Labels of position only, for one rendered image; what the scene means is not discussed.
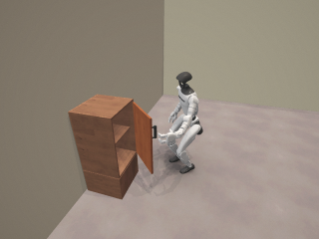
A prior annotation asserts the left robot upper arm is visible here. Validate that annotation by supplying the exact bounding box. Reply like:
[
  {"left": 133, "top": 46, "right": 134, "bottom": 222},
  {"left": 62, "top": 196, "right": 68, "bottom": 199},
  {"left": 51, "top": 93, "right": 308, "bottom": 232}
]
[{"left": 182, "top": 95, "right": 199, "bottom": 122}]

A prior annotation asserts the robot right forearm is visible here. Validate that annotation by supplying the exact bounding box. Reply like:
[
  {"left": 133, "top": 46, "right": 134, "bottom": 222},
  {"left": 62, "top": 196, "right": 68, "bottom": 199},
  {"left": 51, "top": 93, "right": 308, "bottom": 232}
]
[{"left": 174, "top": 102, "right": 181, "bottom": 113}]

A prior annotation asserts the handle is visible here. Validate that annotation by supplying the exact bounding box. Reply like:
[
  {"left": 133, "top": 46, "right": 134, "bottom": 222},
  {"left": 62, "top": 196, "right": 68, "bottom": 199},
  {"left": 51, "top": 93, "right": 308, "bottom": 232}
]
[{"left": 152, "top": 125, "right": 158, "bottom": 138}]

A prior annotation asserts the cupboard door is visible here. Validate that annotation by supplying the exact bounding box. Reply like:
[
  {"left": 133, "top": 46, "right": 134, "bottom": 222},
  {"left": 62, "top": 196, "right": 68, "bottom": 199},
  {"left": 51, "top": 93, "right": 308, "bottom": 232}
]
[{"left": 133, "top": 102, "right": 154, "bottom": 174}]

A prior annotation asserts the robot right hand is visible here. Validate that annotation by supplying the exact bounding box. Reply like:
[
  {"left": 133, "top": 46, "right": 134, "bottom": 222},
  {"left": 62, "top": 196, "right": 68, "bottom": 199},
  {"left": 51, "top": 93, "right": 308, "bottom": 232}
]
[{"left": 168, "top": 111, "right": 177, "bottom": 123}]

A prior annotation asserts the robot left hand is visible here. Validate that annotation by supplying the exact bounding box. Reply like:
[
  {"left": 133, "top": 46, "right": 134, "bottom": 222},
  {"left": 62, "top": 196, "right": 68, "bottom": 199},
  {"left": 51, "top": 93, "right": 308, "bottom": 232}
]
[{"left": 158, "top": 129, "right": 176, "bottom": 144}]

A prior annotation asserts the robot left forearm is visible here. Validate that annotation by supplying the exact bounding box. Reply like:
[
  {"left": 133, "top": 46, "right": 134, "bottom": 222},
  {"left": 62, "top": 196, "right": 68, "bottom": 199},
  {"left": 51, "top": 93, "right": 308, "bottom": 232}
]
[{"left": 174, "top": 117, "right": 192, "bottom": 139}]

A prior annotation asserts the humanoid robot torso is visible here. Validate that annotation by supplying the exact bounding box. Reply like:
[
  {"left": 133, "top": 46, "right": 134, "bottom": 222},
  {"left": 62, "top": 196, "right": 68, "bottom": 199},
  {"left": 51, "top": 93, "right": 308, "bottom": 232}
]
[{"left": 178, "top": 88, "right": 200, "bottom": 127}]

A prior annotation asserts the robot left foot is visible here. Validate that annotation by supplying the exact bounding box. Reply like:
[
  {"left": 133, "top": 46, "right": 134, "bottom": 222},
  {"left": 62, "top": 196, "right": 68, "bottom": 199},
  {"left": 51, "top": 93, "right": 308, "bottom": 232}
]
[{"left": 179, "top": 163, "right": 195, "bottom": 174}]

